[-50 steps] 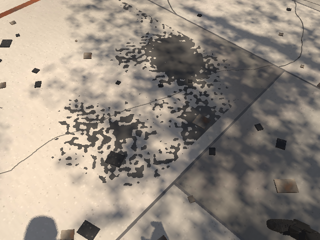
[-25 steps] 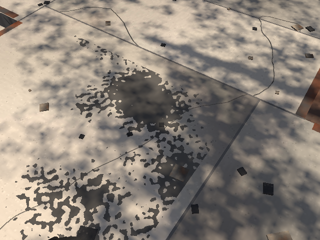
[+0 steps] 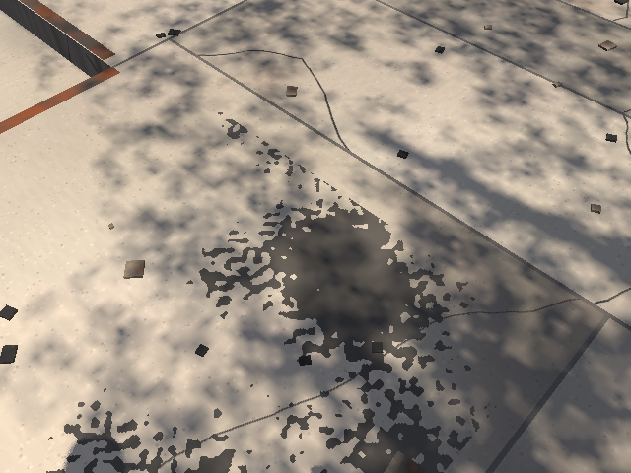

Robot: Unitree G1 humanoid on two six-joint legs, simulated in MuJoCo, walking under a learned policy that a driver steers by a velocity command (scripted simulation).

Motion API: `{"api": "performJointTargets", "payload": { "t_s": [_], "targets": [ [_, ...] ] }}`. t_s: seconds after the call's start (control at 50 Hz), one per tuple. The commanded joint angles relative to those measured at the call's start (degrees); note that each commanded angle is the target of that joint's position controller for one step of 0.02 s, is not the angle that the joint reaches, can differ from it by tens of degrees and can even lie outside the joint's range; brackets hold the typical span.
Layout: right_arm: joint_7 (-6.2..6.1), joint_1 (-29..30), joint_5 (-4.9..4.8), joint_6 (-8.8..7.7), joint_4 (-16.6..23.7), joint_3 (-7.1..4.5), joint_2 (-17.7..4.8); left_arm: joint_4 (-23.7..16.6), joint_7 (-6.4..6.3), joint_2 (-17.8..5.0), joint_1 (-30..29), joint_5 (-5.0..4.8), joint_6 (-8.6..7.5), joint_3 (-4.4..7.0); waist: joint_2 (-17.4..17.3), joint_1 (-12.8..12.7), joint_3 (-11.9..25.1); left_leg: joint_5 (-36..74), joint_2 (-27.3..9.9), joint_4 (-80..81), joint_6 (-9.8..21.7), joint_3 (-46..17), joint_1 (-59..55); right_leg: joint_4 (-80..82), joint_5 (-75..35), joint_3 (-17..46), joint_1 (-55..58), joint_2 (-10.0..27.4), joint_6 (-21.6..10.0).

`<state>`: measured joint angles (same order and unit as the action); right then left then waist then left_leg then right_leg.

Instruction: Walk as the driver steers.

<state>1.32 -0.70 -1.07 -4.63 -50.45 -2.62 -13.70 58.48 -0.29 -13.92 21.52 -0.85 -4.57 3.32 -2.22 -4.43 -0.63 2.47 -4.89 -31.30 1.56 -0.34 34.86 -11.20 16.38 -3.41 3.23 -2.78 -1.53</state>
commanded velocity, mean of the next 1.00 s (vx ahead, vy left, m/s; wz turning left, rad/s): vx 0.50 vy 0.00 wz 0.00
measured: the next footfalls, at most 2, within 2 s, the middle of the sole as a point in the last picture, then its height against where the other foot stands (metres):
left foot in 0.08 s outside the picture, level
right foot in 0.62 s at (402, 447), level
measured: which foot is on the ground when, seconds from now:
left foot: up 0.00-0.06, down 0.08-0.64, up 0.66-1.00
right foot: down 0.00-0.10, up 0.12-0.60, down 0.62-1.00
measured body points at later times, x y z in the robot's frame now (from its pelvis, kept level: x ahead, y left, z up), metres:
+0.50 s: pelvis +0.28 +0.04 +0.01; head +0.30 +0.04 +0.45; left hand +0.47 +0.28 -0.11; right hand +0.26 -0.23 -0.13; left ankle +0.19 +0.13 -0.74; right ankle +0.48 -0.13 -0.69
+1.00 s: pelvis +0.56 -0.01 +0.01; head +0.58 -0.01 +0.46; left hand +0.55 +0.25 -0.13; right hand +0.73 -0.27 -0.10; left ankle +0.75 +0.17 -0.68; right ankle +0.50 -0.10 -0.74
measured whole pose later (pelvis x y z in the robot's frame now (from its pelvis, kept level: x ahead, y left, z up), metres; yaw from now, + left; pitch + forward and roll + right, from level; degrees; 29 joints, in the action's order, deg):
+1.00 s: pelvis +0.56 -0.01 +0.01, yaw +0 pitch +1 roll -1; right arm -0.1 -3.9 -0.6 -4.1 -52.1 -4.0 -14.9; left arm 57.4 0.1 -13.3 20.0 -0.2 -5.1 3.3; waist -2.1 -3.7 -0.3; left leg 1.7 -7.7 -40.0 0.3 -2.1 38.7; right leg -11.4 11.0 -3.4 -1.9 -3.5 -3.2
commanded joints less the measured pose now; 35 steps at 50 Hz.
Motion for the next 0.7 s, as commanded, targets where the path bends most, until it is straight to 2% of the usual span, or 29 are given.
{"api": "performJointTargets", "payload": {
  "t_s": [0.02,0.04,0.06,0.08,0.1,0.12,0.14,0.16,0.18,0.2,0.22,0.24,0.28,0.34,0.4,0.44,0.5,0.54,0.58,0.6,0.62,0.64,0.66,0.68,0.7],
  "targets": [
    [0.84,4.16,-0.25,-1.28,4.58,-1.21,-5.74,-1.11,-0.56,-10.05,1.06,-0.28,0.5,2.3,6.5,2.51,-3.14,-4.78,0.84,2.28,2.02,0.28,-0.72,-1.6,-25.07,7.15,1.38,18.44,-8.08],
    [0.85,0.72,-0.19,-1.4,3.81,-1.86,-7.01,-1.43,-0.61,-10.51,-0.18,-0.28,0.78,2.44,7.26,4.74,-0.92,-6.44,2.51,2.82,2.94,1.77,-6.41,-5.76,-33.77,6.37,1.5,17.89,-7.33],
    [0.64,-7.08,-0.03,-1.4,1.36,-3.09,-8.91,-1.74,-0.61,-9.8,-1.2,-0.19,1.13,2.16,6.82,8.71,3.58,-6.29,4.44,3.66,4.31,3.42,-16.92,-14.81,-41.18,4.31,-0.26,15.36,-6.04],
    [0.18,-17.79,0.44,-1.34,-1.55,-4.48,-12.35,-2.7,-0.64,-7.88,-0.96,0.45,1.27,1.28,3.95,12.46,11.21,-5.68,-0.09,1.51,7.03,-1.64,-33.66,-29.3,-35.0,2.01,-9.07,12.17,-4.21],
    [-0.08,-25.03,1.17,-0.94,-3.12,-5.93,-18.24,-3.57,-0.02,-1.42,5.58,0.94,0.24,-0.69,-9.59,10.63,19.53,-14.04,-14.68,4.75,16.39,-27.48,-56.21,-52.61,-10.17,-0.17,-32.9,2.45,0.27],
    [0.13,-25.25,0.64,-0.83,-3.17,-4.51,-14.13,-2.99,0.29,-2.71,4.21,0.23,-1.3,-0.64,-11.63,11.21,22.58,-20.18,-17.75,13.79,18.07,-42.16,-58.48,-61.87,16.65,8.2,-41.59,-0.13,0.01],
    [0.11,-20.22,0.27,-1.1,-2.49,-3.45,-11.04,-4.48,0.55,-7.74,-1.04,-1.51,-2.3,0.74,-8.36,10.58,14.13,-22.09,-15.8,14.49,14.84,-34.5,-51.83,-65.8,14.22,9.84,-47.07,3.53,-1.28],
    [0.05,-15.18,0.48,-1.21,-1.08,-2.79,-8.96,-5.48,0.36,-8.31,-4.81,-1.87,-2.68,0.83,-4.61,9.06,8.82,-18.84,-13.69,15.54,12.84,-26.58,-43.31,-64.0,8.7,8.17,-46.87,6.84,-1.96],
    [0.24,-11.4,0.97,-1.33,-0.59,-2.17,-7.03,-5.63,-0.09,-7.99,-6.69,-1.18,-2.47,1.16,-1.6,7.32,4.6,-14.38,-11.45,17.6,11.79,-20.63,-34.86,-60.07,4.21,7.1,-44.5,9.11,-1.83],
    [0.37,-9.56,1.53,-1.61,-0.5,-1.69,-5.55,-5.4,-0.43,-7.33,-6.02,-0.61,-1.72,1.54,-2.56,5.26,2.97,-11.31,-9.44,19.41,10.74,-16.54,-29.25,-56.61,1.24,7.5,-40.6,10.93,-1.76],
    [0.52,-9.24,1.72,-1.68,-0.8,-1.53,-5.0,-5.07,-0.48,-5.94,-4.8,-0.4,-0.9,1.46,-3.37,4.14,2.55,-10.06,-8.39,21.05,10.62,-14.35,-26.07,-54.86,-0.25,7.43,-37.67,11.48,-1.52],
    [0.46,-9.93,1.6,-1.81,-1.26,-1.62,-5.41,-4.87,-0.51,-4.66,-4.14,-0.28,-0.29,1.33,-3.19,3.64,2.18,-8.24,-7.95,22.25,11.11,-12.62,-24.37,-53.32,-1.02,7.03,-36.66,11.71,-1.18],
    [-0.17,-12.02,1.47,-2.02,-2.25,-2.06,-7.4,-5.85,-0.66,-4.45,-6.39,0.06,0.31,1.46,-1.93,3.48,0.61,-4.68,-7.87,24.07,12.01,-10.14,-23.73,-48.97,-5.0,6.6,-39.13,12.04,-0.11],
    [-1.26,-14.91,1.24,-1.7,-3.35,-2.18,-8.34,-7.96,-0.51,-4.39,-12.49,0.61,0.22,1.57,-0.71,4.79,-0.85,-1.09,-7.26,24.92,11.4,-7.25,-26.22,-38.87,-14.1,6.31,-43.32,11.82,1.22],
    [-1.73,-17.3,0.81,-1.4,-4.16,-2.04,-8.5,-9.48,0.15,-3.2,-18.26,0.34,-0.19,1.05,-1.14,6.51,-2.05,-1.19,-5.41,25.39,9.8,-3.59,-26.84,-28.57,-21.99,4.41,-41.21,9.95,1.28],
    [-1.85,-19.74,0.51,-1.2,-5.18,-2.09,-8.81,-10.53,0.63,-2.86,-22.09,0.06,-0.31,0.65,-0.87,7.87,-3.11,-2.44,-5.77,25.4,9.6,-3.01,-28.82,-24.24,-23.55,3.48,-40.58,8.89,1.19],
    [-1.97,-22.8,0.28,-0.34,-6.84,-2.32,-9.06,-12.31,1.61,-3.11,-26.36,-0.26,-0.66,0.27,-0.66,9.06,-4.63,-1.0,-8.18,23.06,9.67,-3.22,-35.18,-20.32,-20.92,3.53,-42.7,8.15,0.35],
    [-2.2,-23.26,0.14,0.31,-7.43,-2.7,-9.6,-13.34,2.32,-3.84,-27.39,-0.36,-1.04,0.28,-1.1,8.43,-4.68,2.61,-10.1,20.44,9.1,-3.76,-39.14,-18.6,-16.99,3.72,-42.83,7.75,-0.95],
    [-2.36,-21.89,0.1,0.85,-7.22,-3.08,-10.43,-12.94,2.64,-5.62,-24.18,-0.42,-1.31,0.91,-2.39,5.92,-2.44,12.91,-10.56,16.1,7.9,-3.43,-40.85,-17.45,-12.77,2.35,-36.65,5.91,-2.53],
    [-2.37,-20.44,0.02,1.14,-6.86,-3.15,-10.72,-11.62,2.56,-7.12,-19.17,-0.26,-1.39,1.74,-3.01,2.87,0.77,22.74,-9.37,10.36,6.99,-2.13,-40.24,-16.61,-12.33,0.51,-28.71,3.86,-3.68],
    [-2.33,-19.76,0.18,1.38,-6.41,-2.64,-9.43,-8.51,2.21,-9.79,-9.57,-0.07,-1.34,3.21,-2.01,-1.36,6.58,26.13,-6.19,-0.54,5.42,0.12,-36.32,-16.59,-13.83,0.03,-15.18,2.99,-5.43],
    [-2.33,-20.59,1.23,1.33,-5.03,-1.69,-7.57,-6.31,1.64,-14.08,1.09,0.64,-1.19,4.38,4.51,-4.23,15.25,9.52,-2.43,-18.77,3.4,2.67,-23.58,-18.33,-14.62,12.48,3.16,13.72,-9.22],
    [-1.56,-27.68,1.12,0.0,-5.19,0.44,0.27,-4.91,1.99,-16.66,3.74,0.43,-0.91,4.76,19.7,-0.04,21.95,-31.44,8.64,-37.52,-0.03,0.66,-1.13,-10.85,-2.65,40.0,20.69,25.5,-18.15],
    [-1.26,-23.43,-0.19,-1.39,-5.48,-0.86,-5.79,-5.44,2.01,-11.15,2.65,0.02,-0.98,3.09,13.56,-2.14,19.82,-35.74,6.16,-44.25,1.13,-6.98,5.17,-6.75,3.35,42.77,19.18,24.01,-15.98],
    [-1.08,-17.96,-1.55,-2.3,-3.59,-1.66,-8.56,-6.41,1.76,-9.13,-2.45,0.04,-1.2,2.41,11.3,-1.38,11.87,-30.83,3.32,-44.94,2.07,-5.87,8.74,-5.73,0.73,34.34,11.91,22.45,-13.56]
  ]
}}
Over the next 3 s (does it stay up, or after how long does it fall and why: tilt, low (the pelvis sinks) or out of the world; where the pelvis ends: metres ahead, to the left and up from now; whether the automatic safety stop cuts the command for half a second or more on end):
stays up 1.60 -0.23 0.01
